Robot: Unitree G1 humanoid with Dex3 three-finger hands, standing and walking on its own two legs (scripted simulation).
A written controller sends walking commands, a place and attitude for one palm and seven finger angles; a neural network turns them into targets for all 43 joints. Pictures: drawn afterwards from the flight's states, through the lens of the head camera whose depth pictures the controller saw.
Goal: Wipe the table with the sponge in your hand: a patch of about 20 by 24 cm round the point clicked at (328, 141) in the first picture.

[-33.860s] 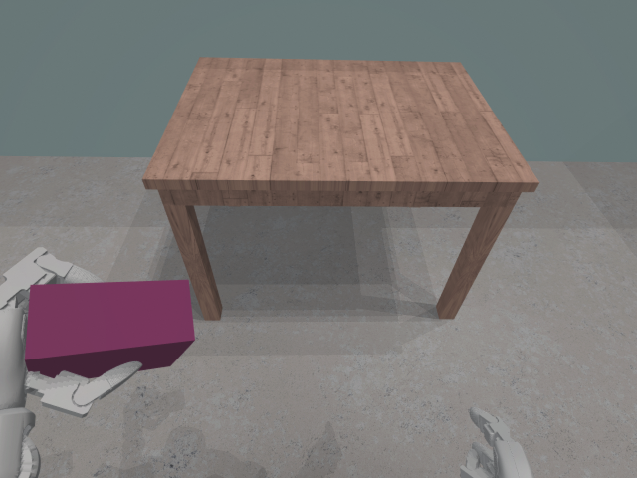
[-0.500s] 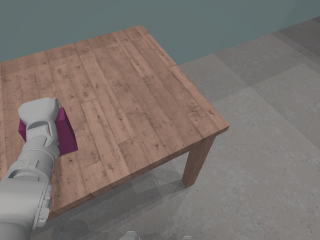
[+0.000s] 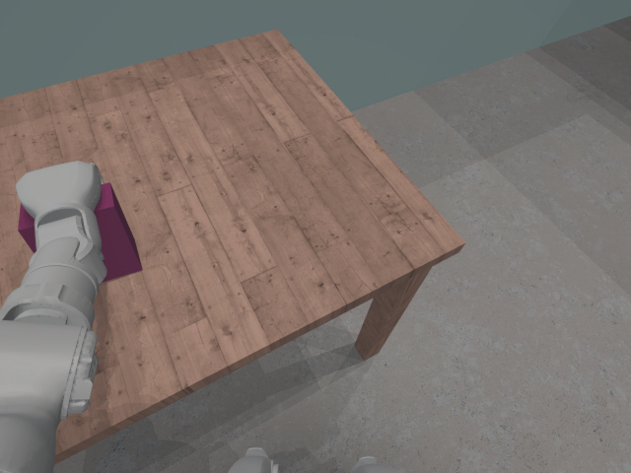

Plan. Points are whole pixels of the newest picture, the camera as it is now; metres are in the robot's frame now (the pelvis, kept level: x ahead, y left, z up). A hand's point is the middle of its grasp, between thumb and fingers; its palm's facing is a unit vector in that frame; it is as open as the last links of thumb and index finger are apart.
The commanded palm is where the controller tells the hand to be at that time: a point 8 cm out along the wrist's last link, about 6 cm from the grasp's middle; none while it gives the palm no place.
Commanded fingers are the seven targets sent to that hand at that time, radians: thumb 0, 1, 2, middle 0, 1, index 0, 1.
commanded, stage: slide back across to the first lane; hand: left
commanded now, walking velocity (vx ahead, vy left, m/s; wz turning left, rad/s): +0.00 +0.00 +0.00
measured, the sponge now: (91, 249) +0.43 +0.32 -0.02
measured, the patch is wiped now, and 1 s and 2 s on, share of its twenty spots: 1.00 1.00 1.00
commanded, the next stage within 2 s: wipe back along the first lane in 0.72 s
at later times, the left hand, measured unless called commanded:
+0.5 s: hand (51, 212) +0.45 +0.36 +0.03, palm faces -0.12 -0.04 -0.99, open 10.3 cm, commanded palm +0.42 +0.35 +0.07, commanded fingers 0.00 0.10 1.30 -1.20 -1.60 -1.20 -1.60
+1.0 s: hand (19, 238) +0.41 +0.38 +0.03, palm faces -0.12 +0.00 -0.99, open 10.3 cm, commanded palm +0.39 +0.36 +0.06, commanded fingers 0.00 0.10 1.30 -1.20 -1.60 -1.20 -1.60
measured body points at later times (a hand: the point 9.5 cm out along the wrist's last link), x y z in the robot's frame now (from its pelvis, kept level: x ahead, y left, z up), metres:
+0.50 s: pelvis +0.02 +0.02 +0.01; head +0.10 +0.04 +0.45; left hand +0.45 +0.35 +0.09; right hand +0.06 -0.24 -0.11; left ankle +0.03 +0.10 -0.70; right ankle +0.01 -0.11 -0.70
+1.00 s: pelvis +0.04 +0.02 +0.02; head +0.10 +0.04 +0.46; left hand +0.41 +0.38 +0.08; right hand +0.14 -0.24 -0.10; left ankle +0.03 +0.10 -0.70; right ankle +0.01 -0.11 -0.70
